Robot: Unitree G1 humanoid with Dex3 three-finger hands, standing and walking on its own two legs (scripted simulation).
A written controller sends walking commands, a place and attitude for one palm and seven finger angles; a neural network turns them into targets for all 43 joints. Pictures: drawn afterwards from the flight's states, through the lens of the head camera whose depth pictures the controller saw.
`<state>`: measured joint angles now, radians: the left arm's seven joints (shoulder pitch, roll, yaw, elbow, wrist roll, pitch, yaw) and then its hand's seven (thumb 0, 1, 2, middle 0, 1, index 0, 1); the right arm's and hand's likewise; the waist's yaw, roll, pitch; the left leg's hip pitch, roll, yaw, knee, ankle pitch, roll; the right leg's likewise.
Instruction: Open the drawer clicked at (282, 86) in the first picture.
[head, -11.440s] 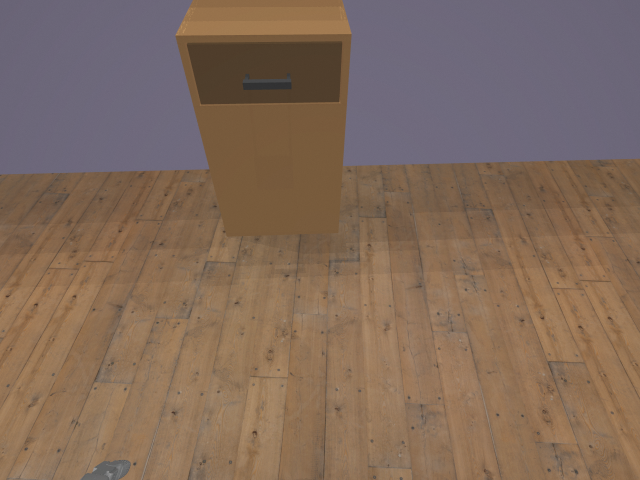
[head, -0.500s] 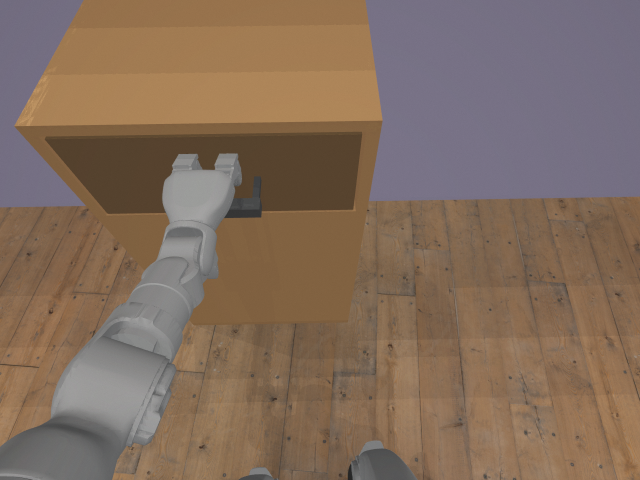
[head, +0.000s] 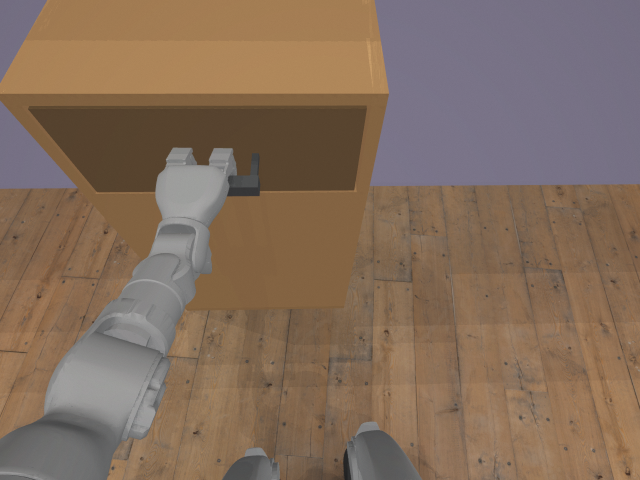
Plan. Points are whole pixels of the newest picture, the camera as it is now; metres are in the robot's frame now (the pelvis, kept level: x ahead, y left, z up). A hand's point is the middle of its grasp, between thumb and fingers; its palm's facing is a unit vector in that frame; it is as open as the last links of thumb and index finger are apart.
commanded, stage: lower the fingers behind the handle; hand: left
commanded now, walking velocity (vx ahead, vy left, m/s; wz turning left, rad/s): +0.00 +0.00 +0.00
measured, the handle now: (212, 173) +0.53 +0.12 +0.00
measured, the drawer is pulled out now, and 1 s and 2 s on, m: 0.00 0.00 0.05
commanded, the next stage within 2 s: close the thumb around the handle in 0.50 s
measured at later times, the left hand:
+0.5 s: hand (210, 209) +0.49 +0.13 -0.02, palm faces -0.04 -0.02 -1.00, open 13.8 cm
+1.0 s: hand (212, 210) +0.49 +0.12 -0.02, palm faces -0.03 -0.01 -1.00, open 9.4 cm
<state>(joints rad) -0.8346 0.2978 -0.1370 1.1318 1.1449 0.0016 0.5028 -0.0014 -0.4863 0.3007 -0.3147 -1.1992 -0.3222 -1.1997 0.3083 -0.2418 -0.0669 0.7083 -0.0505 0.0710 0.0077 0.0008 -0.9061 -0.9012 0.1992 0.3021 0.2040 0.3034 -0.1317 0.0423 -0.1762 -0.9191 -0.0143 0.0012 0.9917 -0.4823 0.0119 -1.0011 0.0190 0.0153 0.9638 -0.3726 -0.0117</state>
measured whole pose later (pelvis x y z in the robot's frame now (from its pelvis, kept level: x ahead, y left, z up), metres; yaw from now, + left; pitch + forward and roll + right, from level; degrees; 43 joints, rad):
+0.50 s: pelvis +0.00 +0.00 +0.00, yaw +0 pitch +25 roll +0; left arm -0.85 0.30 -0.12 1.13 1.13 0.02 0.50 0.00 -0.49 0.30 -0.31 -1.20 -0.32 -1.20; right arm 0.32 -0.23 -0.05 0.70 -0.05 0.08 0.01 0.00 -0.91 -0.90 0.20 0.30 0.20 0.30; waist -0.14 0.05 -0.18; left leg -0.95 -0.01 0.01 1.02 -0.50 0.01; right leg -1.03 0.02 0.02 0.99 -0.38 -0.01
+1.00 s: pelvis +0.00 +0.00 +0.00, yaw +0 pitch +24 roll +0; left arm -0.84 0.28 -0.13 1.13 1.13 0.05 0.52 0.00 0.16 0.58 -0.36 -1.27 -0.37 -1.27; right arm 0.29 -0.23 -0.05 0.70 -0.05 0.09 0.01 0.00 -0.91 -0.90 0.20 0.30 0.20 0.30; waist -0.14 0.05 -0.18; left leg -0.93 -0.01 0.01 1.01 -0.50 0.01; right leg -1.02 0.03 0.02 0.99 -0.39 -0.01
